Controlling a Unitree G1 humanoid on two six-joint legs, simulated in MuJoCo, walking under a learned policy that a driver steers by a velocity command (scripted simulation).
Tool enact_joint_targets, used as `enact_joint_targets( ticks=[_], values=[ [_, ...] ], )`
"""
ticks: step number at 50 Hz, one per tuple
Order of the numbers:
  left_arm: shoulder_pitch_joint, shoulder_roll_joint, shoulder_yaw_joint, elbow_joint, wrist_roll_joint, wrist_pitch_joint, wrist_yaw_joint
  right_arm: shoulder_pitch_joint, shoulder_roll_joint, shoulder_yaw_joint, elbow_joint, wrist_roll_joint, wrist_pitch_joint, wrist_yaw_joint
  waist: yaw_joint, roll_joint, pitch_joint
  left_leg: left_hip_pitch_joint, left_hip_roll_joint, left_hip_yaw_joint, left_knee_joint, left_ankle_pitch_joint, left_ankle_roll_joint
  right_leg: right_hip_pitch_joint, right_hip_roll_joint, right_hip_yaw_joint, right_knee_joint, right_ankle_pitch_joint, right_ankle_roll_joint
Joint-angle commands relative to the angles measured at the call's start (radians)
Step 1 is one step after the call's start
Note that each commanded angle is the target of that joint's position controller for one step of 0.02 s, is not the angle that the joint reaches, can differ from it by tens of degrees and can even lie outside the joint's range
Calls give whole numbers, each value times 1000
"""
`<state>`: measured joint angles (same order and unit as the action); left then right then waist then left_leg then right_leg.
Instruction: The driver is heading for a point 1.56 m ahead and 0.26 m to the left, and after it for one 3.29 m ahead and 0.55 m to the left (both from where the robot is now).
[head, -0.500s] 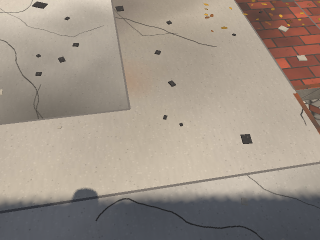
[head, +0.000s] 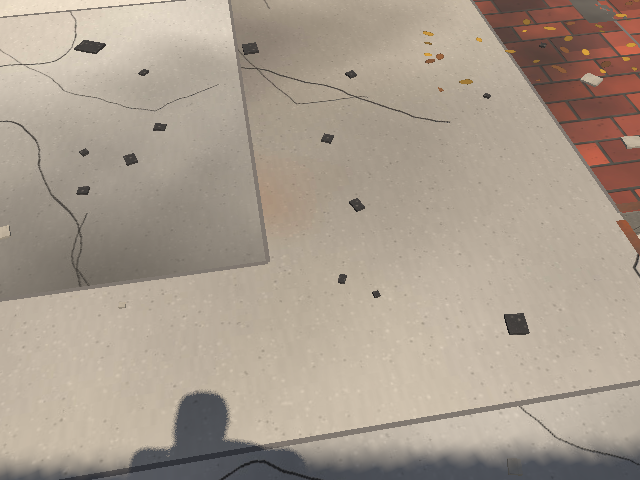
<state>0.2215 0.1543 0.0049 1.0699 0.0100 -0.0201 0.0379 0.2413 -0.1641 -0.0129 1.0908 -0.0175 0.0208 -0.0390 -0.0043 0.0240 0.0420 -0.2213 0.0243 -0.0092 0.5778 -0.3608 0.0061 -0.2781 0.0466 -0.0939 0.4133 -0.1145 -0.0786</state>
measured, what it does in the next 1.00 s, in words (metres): steps on the spot: left foot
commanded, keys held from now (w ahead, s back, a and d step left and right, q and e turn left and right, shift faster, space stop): no key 1.00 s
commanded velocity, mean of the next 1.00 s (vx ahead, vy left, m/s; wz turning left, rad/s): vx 0.01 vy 0.00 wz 0.00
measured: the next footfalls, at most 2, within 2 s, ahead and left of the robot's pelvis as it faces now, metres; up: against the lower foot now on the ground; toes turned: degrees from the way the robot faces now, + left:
left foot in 0.02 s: +0.03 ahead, +0.13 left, +0.00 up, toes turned +0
right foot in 1.86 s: +0.24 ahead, -0.09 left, +0.00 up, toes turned -5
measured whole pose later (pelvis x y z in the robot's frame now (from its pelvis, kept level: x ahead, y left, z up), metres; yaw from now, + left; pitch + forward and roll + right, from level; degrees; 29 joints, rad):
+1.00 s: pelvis +0.04 +0.04 +0.01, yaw -1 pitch -1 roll +0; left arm 0.29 0.12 0.00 1.19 0.01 0.00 0.04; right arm 0.35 -0.12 0.02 1.15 -0.01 -0.02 -0.05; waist 0.01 0.00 0.02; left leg -0.07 -0.03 0.02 0.37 -0.28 0.04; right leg -0.20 0.00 -0.04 0.39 -0.17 -0.01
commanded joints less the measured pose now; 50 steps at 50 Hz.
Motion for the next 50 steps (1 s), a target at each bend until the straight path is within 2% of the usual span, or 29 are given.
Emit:
enact_joint_targets(
  ticks=[1, 2, 3, 4, 5, 8, 16, 50],
  values=[
    [-4, 128, 28, -27, -11, 9, -3, 150, -52, 0, 28, -13, 6, -3, -32, -82, 1, 130, 27, -18, -183, 140, 13, -111, -195, 236, -220, -381, 5],
    [13, 123, 30, -24, -15, 18, -4, 133, -75, 0, 17, -15, -3, -1, -11, -63, 39, 64, 59, -65, -224, 64, 22, -106, -168, 224, -224, -387, 31],
    [18, 106, 31, -23, -15, 25, -7, 118, -79, 0, 24, -4, -10, 0, 8, 19, 87, -64, 60, -80, -246, -8, 28, -27, -135, 186, -197, -286, 37],
    [36, 96, 28, -12, -9, 24, -9, 109, -58, 6, 25, 0, -20, 1, 18, 46, 73, -105, 69, -93, -283, -19, 27, 60, -132, 177, -148, -194, 33],
    [59, 81, 26, 0, -4, 22, -9, 100, -54, 7, 26, 5, -29, 0, 28, 59, 59, -120, 75, -99, -305, -5, 25, 113, -128, 168, -117, -127, 31],
    [79, 85, 24, 21, 1, 12, -11, 101, -58, 8, 22, 8, -43, -5, 32, 20, 24, -80, 76, -98, -313, 58, 30, 148, -133, 166, -98, -50, 26],
    [92, 68, 13, 56, -3, 10, -6, 150, -49, 10, 35, 7, -41, -5, 14, -16, 33, -32, 72, -86, -303, 105, 43, 120, -135, 162, -102, -28, 38],
    [144, 36, 3, 114, -4, 13, 6, 204, -17, 20, 53, 8, -47, -11, 12, -16, 45, 29, 69, -73, -290, 243, 51, 135, -144, 153, -64, 70, 47]
  ],
)
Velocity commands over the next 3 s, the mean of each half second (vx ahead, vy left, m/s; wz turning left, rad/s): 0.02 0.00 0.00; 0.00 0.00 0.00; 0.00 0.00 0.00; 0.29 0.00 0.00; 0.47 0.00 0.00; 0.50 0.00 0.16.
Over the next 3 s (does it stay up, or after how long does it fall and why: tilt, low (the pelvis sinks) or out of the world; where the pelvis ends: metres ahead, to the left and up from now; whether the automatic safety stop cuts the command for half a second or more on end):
stays up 0.78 -0.04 -0.01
